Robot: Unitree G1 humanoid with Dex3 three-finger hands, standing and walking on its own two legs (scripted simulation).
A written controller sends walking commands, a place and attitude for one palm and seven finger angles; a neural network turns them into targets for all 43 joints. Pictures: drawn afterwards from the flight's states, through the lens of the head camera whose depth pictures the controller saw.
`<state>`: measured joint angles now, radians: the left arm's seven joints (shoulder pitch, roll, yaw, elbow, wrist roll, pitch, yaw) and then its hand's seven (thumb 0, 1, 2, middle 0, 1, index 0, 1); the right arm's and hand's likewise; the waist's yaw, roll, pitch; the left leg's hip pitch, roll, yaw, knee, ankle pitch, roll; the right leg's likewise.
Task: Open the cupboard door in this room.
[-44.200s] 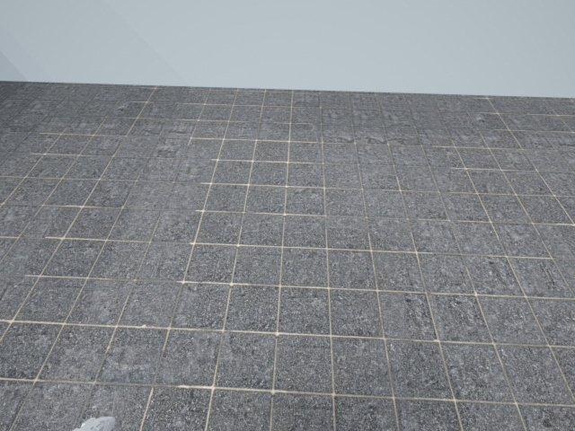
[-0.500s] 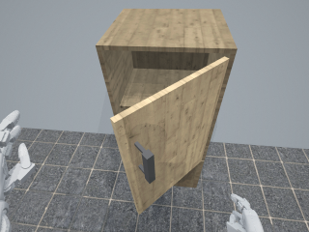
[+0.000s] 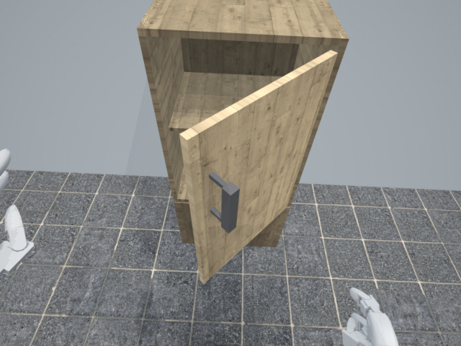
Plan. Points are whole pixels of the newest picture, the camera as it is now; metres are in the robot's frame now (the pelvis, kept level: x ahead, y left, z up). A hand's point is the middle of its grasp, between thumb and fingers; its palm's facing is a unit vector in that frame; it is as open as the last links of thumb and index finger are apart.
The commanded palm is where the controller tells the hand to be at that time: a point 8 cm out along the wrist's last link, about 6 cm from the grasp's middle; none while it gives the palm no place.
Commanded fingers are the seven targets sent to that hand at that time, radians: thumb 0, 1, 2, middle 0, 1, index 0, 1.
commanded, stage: step back with the hand held close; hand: left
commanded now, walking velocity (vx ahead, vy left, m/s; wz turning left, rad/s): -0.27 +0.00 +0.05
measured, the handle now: (222, 202) +0.37 +0.04 +0.03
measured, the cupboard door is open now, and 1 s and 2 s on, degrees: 46 46 46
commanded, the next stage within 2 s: stop stepping back and stand still in 0.60 s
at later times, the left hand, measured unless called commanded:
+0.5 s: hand out of the picture +0.11 +0.30 +0.18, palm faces +0.47 -0.78 -0.41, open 7.4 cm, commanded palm +0.05 +0.33 +0.18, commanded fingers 0.00 0.90 0.90 -0.20 -0.30 -0.20 -0.30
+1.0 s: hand out of the picture -0.01 +0.29 +0.18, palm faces +0.29 -0.83 -0.48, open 7.4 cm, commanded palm -0.06 +0.34 +0.18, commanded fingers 0.00 0.90 0.90 -0.20 -0.30 -0.20 -0.30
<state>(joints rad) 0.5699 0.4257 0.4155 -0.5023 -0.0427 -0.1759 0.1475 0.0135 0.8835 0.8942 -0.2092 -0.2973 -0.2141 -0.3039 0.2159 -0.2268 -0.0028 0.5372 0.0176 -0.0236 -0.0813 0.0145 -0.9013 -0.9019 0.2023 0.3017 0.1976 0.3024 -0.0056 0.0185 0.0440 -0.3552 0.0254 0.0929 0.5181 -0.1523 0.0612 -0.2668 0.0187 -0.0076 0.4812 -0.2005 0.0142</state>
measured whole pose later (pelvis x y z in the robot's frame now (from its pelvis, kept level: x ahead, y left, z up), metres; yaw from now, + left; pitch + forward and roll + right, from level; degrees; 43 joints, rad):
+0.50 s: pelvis -0.09 +0.03 +0.00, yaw +1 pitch +0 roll -5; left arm 0.51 0.45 0.46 -0.55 -0.05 -0.21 0.17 0.02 0.88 0.89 -0.21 -0.30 -0.21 -0.30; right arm 0.17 -0.16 0.00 0.62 -0.01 -0.12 -0.04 0.02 -0.90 -0.90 0.20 0.30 0.20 0.30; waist 0.01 0.02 0.03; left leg -0.44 0.03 0.04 0.42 0.01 0.09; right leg -0.35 0.10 0.00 1.00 -0.50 0.00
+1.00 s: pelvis -0.22 +0.05 +0.00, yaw -5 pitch -2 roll -2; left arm 0.64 0.49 0.46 -0.60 -0.06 -0.15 0.14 0.02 0.88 0.89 -0.21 -0.30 -0.21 -0.30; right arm 0.28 -0.18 0.01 0.61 -0.02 -0.12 -0.05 0.01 -0.90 -0.90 0.20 0.30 0.20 0.30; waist -0.04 -0.05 -0.01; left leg -0.45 -0.05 0.04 0.47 -0.25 -0.01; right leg -0.17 0.07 -0.06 0.46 -0.45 -0.06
